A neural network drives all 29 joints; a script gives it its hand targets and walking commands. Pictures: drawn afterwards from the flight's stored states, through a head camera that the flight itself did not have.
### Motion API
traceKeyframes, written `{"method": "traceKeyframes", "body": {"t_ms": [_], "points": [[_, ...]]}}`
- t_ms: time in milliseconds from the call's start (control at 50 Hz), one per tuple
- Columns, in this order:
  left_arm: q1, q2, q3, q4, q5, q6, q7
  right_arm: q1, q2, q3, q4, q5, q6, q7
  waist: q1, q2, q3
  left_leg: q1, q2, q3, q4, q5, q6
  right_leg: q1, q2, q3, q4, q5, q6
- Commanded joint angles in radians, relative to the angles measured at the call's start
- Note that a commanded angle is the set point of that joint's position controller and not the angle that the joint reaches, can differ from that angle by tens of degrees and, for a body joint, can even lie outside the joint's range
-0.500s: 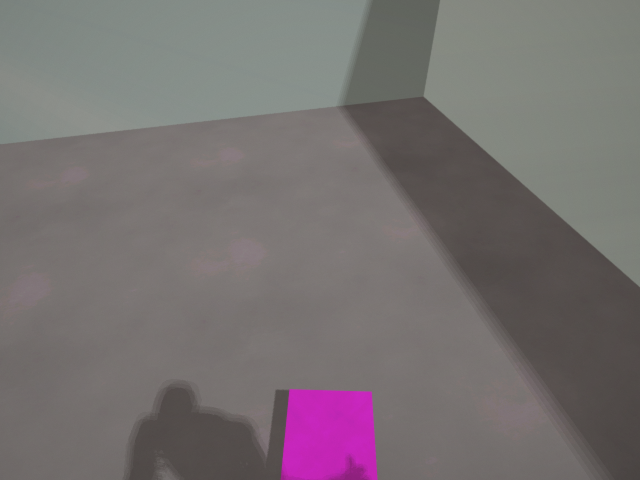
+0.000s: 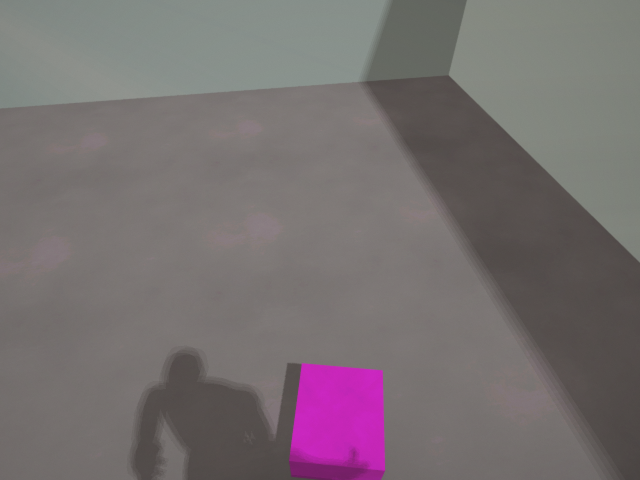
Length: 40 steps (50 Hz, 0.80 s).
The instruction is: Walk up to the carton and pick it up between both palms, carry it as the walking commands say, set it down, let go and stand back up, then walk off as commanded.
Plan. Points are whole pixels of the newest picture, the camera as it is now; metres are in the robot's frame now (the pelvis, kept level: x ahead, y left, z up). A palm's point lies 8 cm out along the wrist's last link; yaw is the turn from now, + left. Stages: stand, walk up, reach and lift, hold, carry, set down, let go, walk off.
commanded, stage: stand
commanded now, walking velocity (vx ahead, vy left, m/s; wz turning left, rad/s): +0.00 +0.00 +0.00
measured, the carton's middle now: (338, 421) +0.45 -0.01 -0.68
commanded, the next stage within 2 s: walk off in 0.96 s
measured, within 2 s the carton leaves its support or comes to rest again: neither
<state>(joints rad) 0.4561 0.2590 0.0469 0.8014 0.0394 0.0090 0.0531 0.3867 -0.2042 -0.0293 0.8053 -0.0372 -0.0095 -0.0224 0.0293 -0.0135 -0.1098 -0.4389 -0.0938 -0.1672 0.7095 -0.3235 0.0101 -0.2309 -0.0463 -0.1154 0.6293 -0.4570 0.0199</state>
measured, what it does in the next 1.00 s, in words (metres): stands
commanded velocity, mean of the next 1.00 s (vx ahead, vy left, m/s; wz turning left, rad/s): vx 0.00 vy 0.00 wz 0.00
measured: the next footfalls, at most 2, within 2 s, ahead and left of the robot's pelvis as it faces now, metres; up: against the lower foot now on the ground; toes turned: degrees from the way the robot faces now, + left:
right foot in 1.84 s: +0.36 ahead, -0.15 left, +0.00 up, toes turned -4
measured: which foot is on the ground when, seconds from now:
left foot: down 0.00-1.00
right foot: down 0.00-1.00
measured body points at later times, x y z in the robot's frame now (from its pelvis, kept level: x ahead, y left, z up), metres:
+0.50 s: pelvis +0.01 -0.02 +0.00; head -0.01 -0.02 +0.45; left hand -0.02 +0.24 -0.14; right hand +0.06 -0.27 -0.14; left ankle +0.02 +0.11 -0.72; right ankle -0.08 -0.12 -0.72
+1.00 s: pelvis -0.01 -0.04 +0.00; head -0.02 -0.03 +0.45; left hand -0.07 +0.20 -0.15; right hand +0.03 -0.26 -0.15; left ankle +0.02 +0.11 -0.72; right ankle -0.08 -0.12 -0.72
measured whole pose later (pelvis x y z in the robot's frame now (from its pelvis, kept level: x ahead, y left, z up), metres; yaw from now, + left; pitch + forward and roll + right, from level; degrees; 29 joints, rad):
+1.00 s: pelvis -0.01 -0.04 +0.00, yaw +4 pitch -1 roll +0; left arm 0.43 0.18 0.03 1.02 0.03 0.03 0.05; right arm 0.33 -0.15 0.00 0.99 -0.02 0.04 -0.05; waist 0.02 -0.01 -0.02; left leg -0.34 -0.05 -0.17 0.65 -0.29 -0.03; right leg -0.10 -0.01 -0.18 0.58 -0.45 -0.03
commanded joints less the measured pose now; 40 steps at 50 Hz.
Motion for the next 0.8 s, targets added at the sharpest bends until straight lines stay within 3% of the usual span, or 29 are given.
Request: {"method": "traceKeyframes", "body": {"t_ms": [0,20,40,60,100,120,160,200,240,260,280,320,340,360,400,420,440,460,500,520,540,560,600,640,700,720,740,760,780], "points": [[0.058,0.124,0.038,-0.051,-0.016,-0.013,0.001,0.058,-0.144,-0.036,-0.059,0.001,-0.021,-0.006,-0.007,0.168,0.013,0.02,0.113,-0.17,-0.186,0.332,0.055,0.015,0.01,0.033,-0.052,0.063,-0.04],[0.039,0.115,0.043,-0.035,-0.017,-0.013,-0.004,0.027,-0.119,-0.028,-0.059,-0.004,-0.016,-0.005,-0.013,0.121,0.052,0.009,0.105,-0.184,-0.213,0.265,0.066,-0.004,0.026,0.036,-0.073,0.015,-0.035],[0.05,0.132,0.047,-0.041,-0.016,-0.015,-0.001,0.012,-0.139,-0.033,-0.058,-0.003,-0.018,-0.002,-0.002,0.154,0.064,-0.008,0.108,-0.22,-0.219,0.272,0.074,0.011,0.028,0.054,-0.084,0.009,-0.036],[0.084,0.139,0.05,-0.022,-0.007,-0.017,0.002,0.05,-0.134,-0.038,-0.04,-0.005,-0.014,-0.012,-0.001,0.128,0.033,-0.026,0.112,-0.24,-0.241,0.244,0.061,0.078,0.026,0.053,-0.09,0.014,-0.043],[0.076,0.104,0.04,-0.013,-0.022,-0.009,-0.006,0.042,-0.134,-0.027,-0.038,0.005,-0.01,-0.01,0.006,0.076,0.067,-0.05,0.084,-0.193,-0.223,0.194,0.051,0.071,0.012,0.071,-0.113,0.043,-0.047],[0.083,0.108,0.043,-0.006,-0.021,-0.012,0.002,-0.005,-0.13,-0.024,-0.045,0.003,-0.016,-0.012,0.025,0.106,0.076,0.007,0.09,-0.163,-0.204,0.19,0.049,0.02,-0.011,0.068,-0.117,0.076,-0.05],[0.043,0.079,0.029,0.001,-0.004,-0.008,0.0,-0.023,-0.132,-0.027,-0.045,-0.006,-0.012,-0.007,0.014,-0.004,0.119,-0.042,0.066,-0.132,-0.164,0.184,0.044,0.041,-0.036,0.093,-0.169,0.118,-0.06],[0.028,0.138,0.043,-0.003,-0.003,-0.013,0.007,0.063,-0.097,-0.022,-0.005,0.008,-0.016,-0.006,-0.016,-0.004,0.118,-0.079,0.056,-0.101,-0.154,0.288,0.031,0.109,-0.068,0.093,-0.156,0.219,-0.076],[0.049,0.093,0.031,0.019,-0.012,-0.009,-0.001,0.064,-0.079,-0.014,-0.007,0.011,-0.015,-0.01,-0.011,-0.032,0.127,-0.044,0.054,-0.045,-0.107,0.235,0.027,0.066,-0.093,0.091,-0.167,0.262,-0.082],[0.076,0.087,0.033,0.025,-0.011,-0.009,0.003,0.01,-0.126,-0.029,-0.024,0.005,-0.009,-0.016,0.015,-0.019,0.096,-0.014,0.066,-0.048,-0.115,0.227,0.029,0.053,-0.078,0.084,-0.156,0.206,-0.081],[0.053,0.107,0.031,0.044,-0.004,-0.008,0.013,0.01,-0.096,-0.023,-0.017,0.005,-0.014,-0.017,-0.006,0.05,0.154,-0.038,0.064,-0.021,-0.11,0.235,0.029,0.032,-0.099,0.089,-0.153,0.195,-0.094],[0.006,0.164,0.049,0.024,0.007,-0.002,0.018,0.063,-0.082,-0.021,0.016,-0.003,0.0,-0.016,-0.026,-0.013,0.171,-0.046,0.063,-0.041,-0.11,0.276,0.03,0.043,-0.084,0.059,-0.157,0.204,-0.087],[0.033,0.126,0.035,0.019,-0.004,0.002,0.012,0.007,-0.12,-0.023,-0.005,0.005,-0.003,-0.024,0.01,0.01,0.17,-0.079,0.078,-0.038,-0.087,0.331,0.028,0.042,-0.083,0.054,-0.169,0.202,-0.083],[0.052,0.11,0.031,0.047,-0.001,0.003,0.007,0.05,-0.092,-0.015,0.01,0.008,0.002,-0.025,-0.011,-0.02,0.178,-0.067,0.068,-0.044,-0.084,0.287,0.029,0.049,-0.094,0.062,-0.166,0.23,-0.09],[0.085,0.102,0.023,0.063,-0.012,0.005,0.004,0.013,-0.073,-0.007,0.006,0.012,0.003,-0.016,-0.002,-0.069,0.165,-0.062,0.066,-0.01,-0.071,0.232,0.028,0.084,-0.115,0.062,-0.174,0.355,-0.085],[0.059,0.066,0.011,0.065,-0.005,0.009,0.004,-0.025,-0.099,-0.014,-0.006,0.006,0.006,-0.021,0.01,-0.014,0.206,-0.074,0.082,0.001,-0.062,0.259,0.023,0.046,-0.13,0.063,-0.172,0.376,-0.092],[0.074,0.056,0.003,0.085,-0.008,0.012,0.008,0.031,-0.056,-0.004,0.015,0.014,0.006,-0.015,-0.016,-0.017,0.151,-0.039,0.067,0.03,-0.034,0.263,0.026,0.079,-0.156,0.071,-0.154,0.513,-0.112],[0.068,0.084,0.013,0.089,-0.007,0.006,0.007,0.059,-0.045,0.001,0.031,0.019,0.013,-0.016,-0.026,-0.091,0.163,-0.042,0.08,0.046,-0.031,0.267,0.017,0.082,-0.163,0.059,-0.165,0.539,-0.112],[0.051,0.083,0.02,0.094,-0.006,0.01,0.002,0.032,-0.058,0.003,0.035,0.01,0.02,-0.022,-0.009,0.004,0.181,0.0,0.085,-0.015,-0.083,0.3,0.026,0.051,-0.105,0.04,-0.138,0.349,-0.094],[0.055,0.058,0.013,0.09,-0.002,0.011,0.007,0.0,-0.083,-0.005,0.029,0.003,0.016,-0.028,0.006,0.108,0.19,0.004,0.103,-0.018,-0.092,0.34,0.033,0.003,-0.103,0.054,-0.142,0.272,-0.092],[0.084,0.056,0.015,0.111,-0.006,0.018,0.014,0.02,-0.087,-0.001,0.028,0.001,0.014,-0.032,-0.008,0.074,0.153,0.064,0.109,-0.064,-0.123,0.346,0.038,0.011,-0.047,0.014,-0.087,0.186,-0.082],[0.117,0.071,0.016,0.115,-0.008,0.017,0.012,-0.021,-0.139,-0.018,0.023,0.015,0.015,-0.03,0.011,0.156,0.161,0.023,0.127,-0.139,-0.166,0.34,0.057,0.013,-0.014,0.013,-0.085,0.115,-0.072],[0.125,0.072,0.019,0.125,-0.012,0.014,0.011,0.051,-0.105,-0.006,0.056,0.009,0.016,-0.03,0.0,0.145,0.133,0.042,0.127,-0.173,-0.17,0.459,0.072,0.079,-0.009,0.022,-0.088,0.184,-0.063],[0.102,0.04,0.014,0.144,-0.018,0.008,0.003,0.036,-0.042,0.015,0.08,0.025,0.006,-0.032,-0.008,0.163,0.1,0.092,0.102,-0.097,-0.138,0.504,0.055,0.082,-0.028,0.021,-0.109,0.249,-0.049],[0.076,0.029,0.009,0.158,-0.014,0.01,-0.002,0.012,-0.08,0.0,0.091,0.015,0.018,-0.042,-0.01,0.032,0.114,0.03,0.095,-0.044,-0.107,0.445,0.033,0.132,-0.063,0.04,-0.164,0.331,-0.07],[0.079,0.027,0.001,0.155,-0.006,0.003,0.005,0.014,-0.039,0.012,0.081,0.02,0.017,-0.047,-0.003,-0.055,0.106,0.032,0.087,-0.022,-0.083,0.304,0.029,0.148,-0.093,0.047,-0.183,0.422,-0.083],[0.048,-0.001,-0.002,0.172,-0.007,0.009,0.009,0.004,-0.072,0.002,0.094,0.02,0.018,-0.045,-0.028,-0.077,0.153,0.006,0.076,0.016,-0.079,0.272,0.029,0.15,-0.11,0.038,-0.188,0.524,-0.09],[0.089,0.003,-0.012,0.187,-0.014,0.004,0.01,-0.026,-0.114,-0.007,0.083,0.012,0.014,-0.037,-0.01,-0.048,0.154,0.025,0.086,0.028,-0.086,0.257,0.028,0.142,-0.139,0.038,-0.186,0.574,-0.097],[0.085,0.023,-0.011,0.192,0.002,0.007,0.014,0.025,-0.05,0.002,0.092,0.018,0.012,-0.04,-0.028,-0.087,0.143,0.062,0.089,0.022,-0.088,0.237,0.021,0.121,-0.153,0.046,-0.192,0.567,-0.113]]}}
